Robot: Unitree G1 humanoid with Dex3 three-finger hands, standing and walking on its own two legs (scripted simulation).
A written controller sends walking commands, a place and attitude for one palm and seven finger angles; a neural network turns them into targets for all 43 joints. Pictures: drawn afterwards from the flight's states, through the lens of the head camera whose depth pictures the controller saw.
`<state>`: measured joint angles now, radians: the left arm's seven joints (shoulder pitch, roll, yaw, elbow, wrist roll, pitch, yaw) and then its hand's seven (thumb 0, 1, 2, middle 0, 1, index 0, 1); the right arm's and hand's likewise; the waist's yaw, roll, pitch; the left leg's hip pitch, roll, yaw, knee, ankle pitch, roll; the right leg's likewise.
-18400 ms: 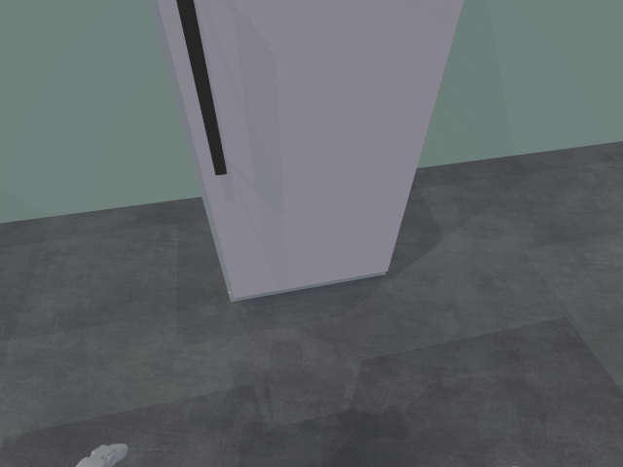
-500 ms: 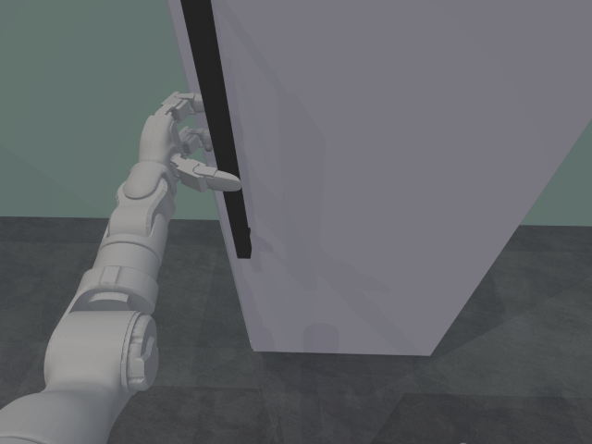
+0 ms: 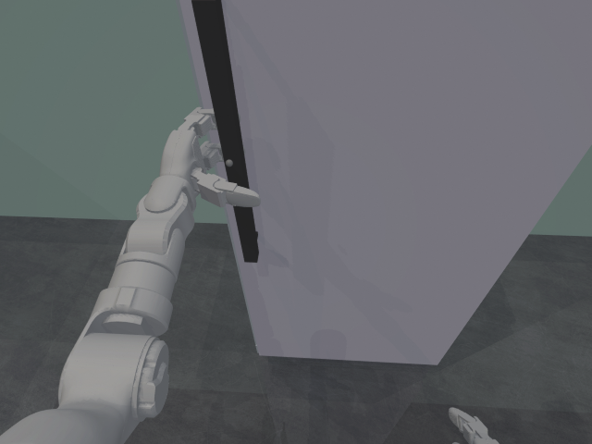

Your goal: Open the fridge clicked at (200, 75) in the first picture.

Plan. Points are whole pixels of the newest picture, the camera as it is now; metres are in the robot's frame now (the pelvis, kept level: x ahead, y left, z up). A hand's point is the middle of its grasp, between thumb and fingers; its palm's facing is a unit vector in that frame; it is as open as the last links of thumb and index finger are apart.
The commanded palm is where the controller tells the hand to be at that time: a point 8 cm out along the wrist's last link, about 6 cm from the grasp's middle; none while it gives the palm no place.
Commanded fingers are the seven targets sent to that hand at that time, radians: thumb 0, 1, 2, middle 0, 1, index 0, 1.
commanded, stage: slide the fingers in behind the handle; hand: left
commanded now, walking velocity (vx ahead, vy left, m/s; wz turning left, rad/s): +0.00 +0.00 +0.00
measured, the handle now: (238, 157) +0.49 +0.11 +0.15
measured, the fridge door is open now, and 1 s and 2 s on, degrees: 0 0 0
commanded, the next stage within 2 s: grip the handle and tug to test in 1.18 s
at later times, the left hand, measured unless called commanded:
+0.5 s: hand (240, 164) +0.42 +0.09 +0.18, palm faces -0.03 -1.00 +0.00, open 14.0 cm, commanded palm +0.40 +0.15 +0.18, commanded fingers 0.00 -0.50 0.30 -0.30 -1.20 -0.30 -1.20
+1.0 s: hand (243, 162) +0.43 +0.09 +0.18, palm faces -0.04 -1.00 +0.00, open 14.0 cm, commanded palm +0.40 +0.14 +0.18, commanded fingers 0.00 -0.50 0.30 -0.30 -1.20 -0.30 -1.20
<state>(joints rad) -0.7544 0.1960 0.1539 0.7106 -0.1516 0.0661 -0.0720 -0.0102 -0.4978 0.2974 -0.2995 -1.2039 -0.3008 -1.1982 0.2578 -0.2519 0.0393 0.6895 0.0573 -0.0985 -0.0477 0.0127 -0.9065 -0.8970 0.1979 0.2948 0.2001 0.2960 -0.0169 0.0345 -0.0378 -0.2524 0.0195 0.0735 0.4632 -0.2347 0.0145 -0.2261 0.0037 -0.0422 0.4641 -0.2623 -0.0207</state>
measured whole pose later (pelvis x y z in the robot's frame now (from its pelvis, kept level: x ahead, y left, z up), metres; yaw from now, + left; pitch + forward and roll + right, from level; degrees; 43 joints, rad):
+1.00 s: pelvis -0.01 +0.00 +0.00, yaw +0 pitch +1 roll +0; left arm -0.78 0.15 0.11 0.71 -0.14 0.06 0.00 -0.01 -0.50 0.30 -0.29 -1.20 -0.29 -1.20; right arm 0.27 -0.24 0.04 0.71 0.05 -0.08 -0.04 0.01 -0.91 -0.90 0.20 0.29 0.20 0.30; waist -0.02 0.03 -0.03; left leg -0.25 0.02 0.07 0.45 -0.22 0.02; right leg -0.22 0.00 -0.04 0.45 -0.25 -0.02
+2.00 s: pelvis +0.01 +0.00 +0.00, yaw +0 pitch +1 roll +0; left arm -0.72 0.14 0.10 0.61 -0.14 0.11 0.01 0.01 0.68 0.80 -0.39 -1.38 -0.37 -1.37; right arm 0.26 -0.24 0.03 0.68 0.04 -0.05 -0.04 0.01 -0.91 -0.90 0.20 0.29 0.20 0.30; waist -0.01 0.03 -0.04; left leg -0.23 0.02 0.07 0.45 -0.24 0.01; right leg -0.20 0.01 -0.04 0.44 -0.26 -0.02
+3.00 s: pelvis +0.03 +0.00 +0.00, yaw +0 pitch +1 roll +0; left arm -0.55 0.12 0.08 0.29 -0.14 0.28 0.00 0.01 0.70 0.76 -0.34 -1.40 -0.35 -1.39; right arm 0.19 -0.24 0.04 0.63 0.03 0.04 -0.04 0.01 -0.91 -0.90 0.20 0.29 0.20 0.30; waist 0.01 0.03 -0.05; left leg -0.16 0.02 0.08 0.41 -0.26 0.01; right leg -0.14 0.01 -0.03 0.40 -0.28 -0.02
